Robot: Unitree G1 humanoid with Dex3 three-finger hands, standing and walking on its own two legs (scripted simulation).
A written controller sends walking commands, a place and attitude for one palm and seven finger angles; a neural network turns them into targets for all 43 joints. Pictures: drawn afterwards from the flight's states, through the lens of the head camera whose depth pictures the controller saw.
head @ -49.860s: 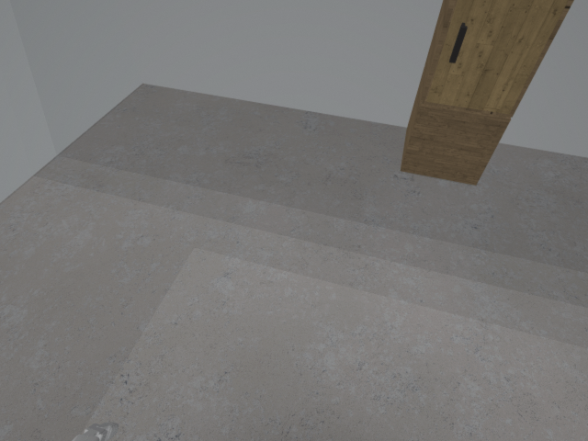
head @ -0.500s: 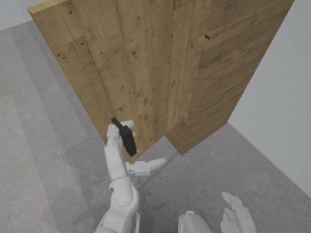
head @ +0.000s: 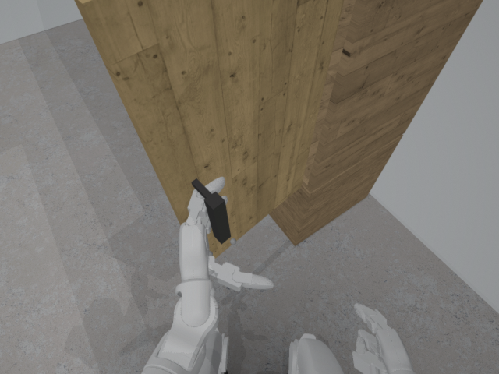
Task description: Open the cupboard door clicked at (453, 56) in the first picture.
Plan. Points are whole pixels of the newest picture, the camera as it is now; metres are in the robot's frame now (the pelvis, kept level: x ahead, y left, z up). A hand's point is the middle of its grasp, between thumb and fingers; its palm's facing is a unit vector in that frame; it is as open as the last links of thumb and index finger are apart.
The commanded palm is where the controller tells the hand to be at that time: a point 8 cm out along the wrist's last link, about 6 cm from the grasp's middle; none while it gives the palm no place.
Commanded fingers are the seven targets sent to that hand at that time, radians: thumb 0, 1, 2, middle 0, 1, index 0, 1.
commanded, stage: slide the hand sideways off the handle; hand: left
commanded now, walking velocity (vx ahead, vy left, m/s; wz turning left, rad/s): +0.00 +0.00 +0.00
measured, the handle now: (211, 212) +0.37 +0.08 +0.03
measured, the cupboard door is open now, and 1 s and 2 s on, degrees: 98 100 100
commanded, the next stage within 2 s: draw the hand back to the body in 1.10 s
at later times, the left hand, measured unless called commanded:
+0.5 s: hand (218, 272) +0.27 +0.06 +0.03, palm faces -0.08 -1.00 +0.01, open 16.3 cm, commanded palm +0.24 +0.11 +0.03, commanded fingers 0.00 -0.50 0.30 -0.15 -0.30 -0.15 -0.30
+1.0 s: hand (191, 299) +0.23 +0.10 +0.03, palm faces -0.05 -1.00 -0.01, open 16.3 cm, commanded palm +0.19 +0.16 +0.03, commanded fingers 0.00 -0.50 0.30 -0.15 -0.30 -0.15 -0.30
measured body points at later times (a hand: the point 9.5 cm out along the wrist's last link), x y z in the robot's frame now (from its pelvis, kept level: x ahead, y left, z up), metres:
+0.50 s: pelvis +0.01 +0.02 -0.01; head +0.10 +0.01 +0.43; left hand +0.26 +0.12 +0.03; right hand +0.19 -0.21 -0.10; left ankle +0.04 +0.13 -0.63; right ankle +0.02 -0.09 -0.63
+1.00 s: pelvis +0.02 +0.00 -0.02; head +0.11 -0.01 +0.42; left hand +0.22 +0.15 +0.03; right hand +0.22 -0.22 -0.11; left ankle +0.04 +0.13 -0.63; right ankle +0.02 -0.09 -0.63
